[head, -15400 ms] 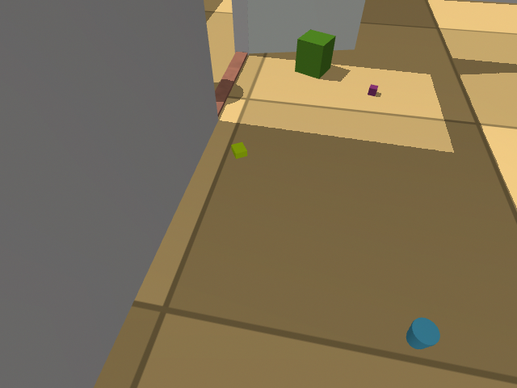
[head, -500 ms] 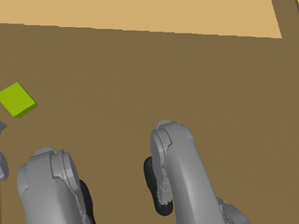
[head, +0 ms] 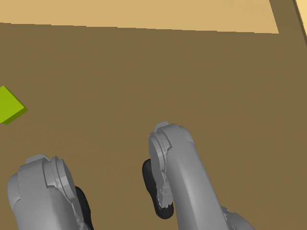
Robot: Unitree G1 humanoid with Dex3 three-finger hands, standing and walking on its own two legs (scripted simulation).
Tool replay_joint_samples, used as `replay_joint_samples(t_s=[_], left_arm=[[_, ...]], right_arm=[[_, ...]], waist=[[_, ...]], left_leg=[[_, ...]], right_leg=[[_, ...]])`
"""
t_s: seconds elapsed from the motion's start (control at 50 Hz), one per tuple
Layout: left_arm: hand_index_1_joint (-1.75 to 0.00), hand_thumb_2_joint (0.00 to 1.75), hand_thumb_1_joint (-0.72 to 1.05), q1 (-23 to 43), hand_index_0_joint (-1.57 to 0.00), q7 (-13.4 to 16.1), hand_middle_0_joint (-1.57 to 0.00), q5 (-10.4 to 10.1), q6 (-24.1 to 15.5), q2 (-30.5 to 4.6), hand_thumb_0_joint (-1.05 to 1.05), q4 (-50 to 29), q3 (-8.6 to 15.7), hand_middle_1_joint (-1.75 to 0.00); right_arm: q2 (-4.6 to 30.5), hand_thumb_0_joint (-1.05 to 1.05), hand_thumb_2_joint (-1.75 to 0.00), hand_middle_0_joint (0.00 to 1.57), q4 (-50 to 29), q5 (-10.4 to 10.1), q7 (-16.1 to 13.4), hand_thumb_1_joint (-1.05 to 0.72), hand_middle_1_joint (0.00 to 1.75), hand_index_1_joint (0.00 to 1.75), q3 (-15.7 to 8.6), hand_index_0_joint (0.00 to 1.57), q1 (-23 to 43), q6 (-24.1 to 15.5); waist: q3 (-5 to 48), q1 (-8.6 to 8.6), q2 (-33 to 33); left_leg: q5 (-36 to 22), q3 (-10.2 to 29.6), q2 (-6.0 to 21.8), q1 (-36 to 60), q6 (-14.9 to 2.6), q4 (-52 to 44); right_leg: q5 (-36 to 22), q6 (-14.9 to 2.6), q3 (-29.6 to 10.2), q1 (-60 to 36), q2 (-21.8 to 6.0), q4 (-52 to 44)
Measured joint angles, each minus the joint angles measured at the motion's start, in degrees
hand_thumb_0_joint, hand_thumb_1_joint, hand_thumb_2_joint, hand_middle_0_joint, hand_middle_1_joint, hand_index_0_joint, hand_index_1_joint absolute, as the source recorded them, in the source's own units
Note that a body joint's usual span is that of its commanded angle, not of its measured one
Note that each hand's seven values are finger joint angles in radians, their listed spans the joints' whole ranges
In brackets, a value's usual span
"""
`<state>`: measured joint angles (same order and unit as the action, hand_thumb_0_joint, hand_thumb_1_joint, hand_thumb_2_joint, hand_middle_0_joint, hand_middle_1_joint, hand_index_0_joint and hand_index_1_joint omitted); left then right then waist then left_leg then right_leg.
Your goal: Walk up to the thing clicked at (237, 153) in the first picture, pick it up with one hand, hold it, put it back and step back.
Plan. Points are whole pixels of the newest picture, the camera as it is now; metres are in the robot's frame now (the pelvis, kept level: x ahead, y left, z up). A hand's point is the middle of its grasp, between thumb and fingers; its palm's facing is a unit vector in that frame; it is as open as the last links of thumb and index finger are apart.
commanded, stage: rise first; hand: left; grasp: from above
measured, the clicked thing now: (5, 105) +0.47 +0.31 -0.29
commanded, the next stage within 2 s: approach in 0.64 s
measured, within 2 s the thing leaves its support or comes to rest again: neither
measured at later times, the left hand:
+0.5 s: hand out of the picture +0.43 +0.35 -0.18, palm faces -0.30 -0.29 -0.91, open 14.0 cm
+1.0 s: hand out of the picture +0.46 +0.33 -0.18, palm faces -0.29 -0.27 -0.92, open 14.2 cm
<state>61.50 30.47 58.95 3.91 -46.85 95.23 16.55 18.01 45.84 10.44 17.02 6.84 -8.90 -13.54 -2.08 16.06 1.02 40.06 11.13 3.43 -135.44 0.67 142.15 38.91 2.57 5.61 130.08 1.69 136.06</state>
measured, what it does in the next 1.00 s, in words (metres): stands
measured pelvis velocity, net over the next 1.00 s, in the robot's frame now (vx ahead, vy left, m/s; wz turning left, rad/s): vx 0.00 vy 0.00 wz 0.00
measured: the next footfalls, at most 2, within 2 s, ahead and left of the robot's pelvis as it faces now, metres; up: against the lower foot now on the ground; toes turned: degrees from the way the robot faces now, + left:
none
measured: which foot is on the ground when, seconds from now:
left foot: down 0.00-1.00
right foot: down 0.00-1.00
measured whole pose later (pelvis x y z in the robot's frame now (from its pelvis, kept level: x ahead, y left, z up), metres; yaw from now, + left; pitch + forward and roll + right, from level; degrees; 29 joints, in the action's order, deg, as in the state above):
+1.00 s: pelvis +0.00 +0.00 +0.00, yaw +0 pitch +32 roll -9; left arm 66.7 32.7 59.0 5.2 -45.9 98.7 11.3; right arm 18.0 46.5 11.5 18.0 7.4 -9.4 -16.3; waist -1.6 17.6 2.0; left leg 39.6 10.9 3.2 -135.7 0.8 141.8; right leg 38.6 2.5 5.4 130.3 1.6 135.9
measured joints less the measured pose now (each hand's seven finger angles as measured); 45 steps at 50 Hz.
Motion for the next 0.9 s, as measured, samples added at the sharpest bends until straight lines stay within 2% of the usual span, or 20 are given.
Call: replay_joint_samples(t_s=[0.22,0.42,0.68,0.84,0.9], left_arm=[[-1.05,0.96,-0.54,-1.32,-0.13,-1.36,-0.13,-0.34,0.55,1.16,0.00,-0.91,-2.05,-1.06],[-1.05,0.97,-0.54,-1.57,-0.13,-0.70,-0.13,-0.10,-0.74,1.63,0.00,-1.23,-1.76,-1.06],[-1.05,0.97,-0.53,-0.26,-0.13,-0.44,-0.13,0.19,-0.21,0.73,0.00,0.46,-1.13,-1.06],[-1.05,0.98,-0.55,-0.26,-0.12,-0.06,-0.12,0.04,-0.07,0.82,0.00,1.06,-1.83,-1.05],[-1.05,1.00,-0.57,1.02,-0.11,0.25,-0.11,0.04,0.21,0.58,0.00,2.11,-3.16,-1.05]], right_arm=[[-0.27,0.00,-0.91,0.20,-0.05,-0.53,0.52,-0.93,0.30,0.30,-0.41,0.20,-0.31,-0.19],[0.25,0.00,-0.91,0.20,-0.24,-0.37,0.42,-0.93,0.30,0.30,-0.45,0.20,0.17,-0.77],[0.52,0.00,-0.91,0.19,-0.05,0.08,0.37,-0.93,0.30,0.30,-0.20,0.20,-0.02,-1.20],[0.03,0.00,-0.91,0.20,0.14,0.17,0.76,-0.92,0.30,0.30,0.39,0.20,-0.66,-1.32],[-0.03,0.00,-0.91,0.20,0.27,0.45,0.75,-0.92,0.30,0.30,0.47,0.20,-0.51,-1.72]], waist=[[1.45,-0.80,-0.15],[1.08,-1.03,-0.01],[0.70,-0.15,-0.36],[0.94,-0.04,0.12],[0.79,0.27,0.44]], left_leg=[[0.02,-0.52,-0.29,0.24,-0.08,-0.62],[-0.26,-0.36,-0.31,0.23,0.09,-0.57],[-0.48,-0.29,-0.25,-0.20,-0.16,-0.34],[-0.24,-0.21,-0.30,0.10,0.03,-0.40],[-0.35,-0.24,-0.26,-0.03,0.00,-0.36]], right_leg=[[0.47,-0.09,-0.35,-0.42,-0.37,-0.33],[0.11,-0.12,-0.25,-0.25,-0.30,-0.24],[-0.23,0.09,-0.22,0.05,-0.13,-0.25],[0.00,-0.03,-0.14,-0.15,-0.18,-0.24],[-0.16,-0.01,-0.18,0.01,-0.12,-0.21]])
